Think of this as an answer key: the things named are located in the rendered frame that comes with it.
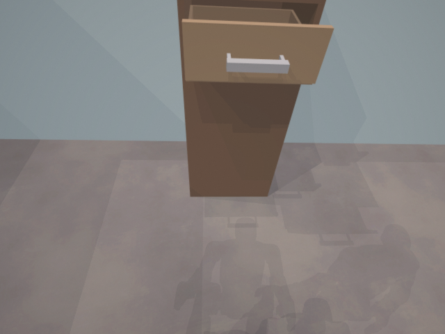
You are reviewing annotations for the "cabinet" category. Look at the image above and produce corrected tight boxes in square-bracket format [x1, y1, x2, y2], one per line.
[177, 0, 326, 197]

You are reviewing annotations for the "handle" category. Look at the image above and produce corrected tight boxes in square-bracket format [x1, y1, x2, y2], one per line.
[226, 53, 290, 74]

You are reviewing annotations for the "drawer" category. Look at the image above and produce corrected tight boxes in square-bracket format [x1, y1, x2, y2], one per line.
[182, 5, 334, 85]

